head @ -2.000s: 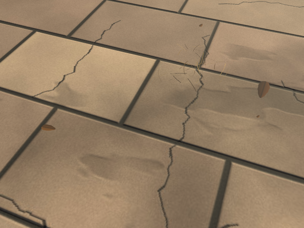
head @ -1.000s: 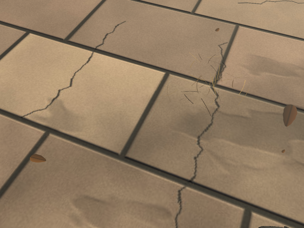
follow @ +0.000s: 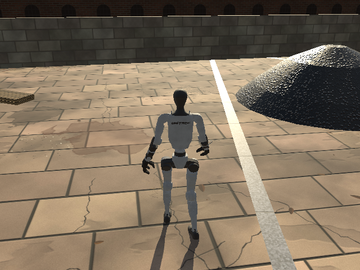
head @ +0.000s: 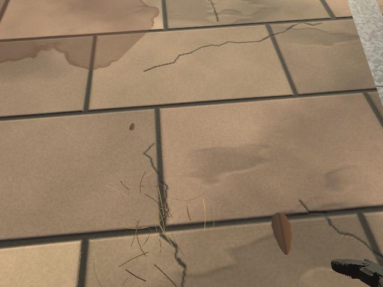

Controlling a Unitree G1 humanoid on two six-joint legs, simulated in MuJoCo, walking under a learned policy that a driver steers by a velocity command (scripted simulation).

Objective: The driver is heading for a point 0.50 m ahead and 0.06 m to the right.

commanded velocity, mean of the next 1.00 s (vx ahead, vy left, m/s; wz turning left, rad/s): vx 0.35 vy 0.00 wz -0.41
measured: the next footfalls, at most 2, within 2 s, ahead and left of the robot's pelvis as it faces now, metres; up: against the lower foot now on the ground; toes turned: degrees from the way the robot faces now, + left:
right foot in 0.52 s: +0.39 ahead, -0.19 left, +0.00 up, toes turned -22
left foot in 0.96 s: +0.60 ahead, -0.03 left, +0.00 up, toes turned -22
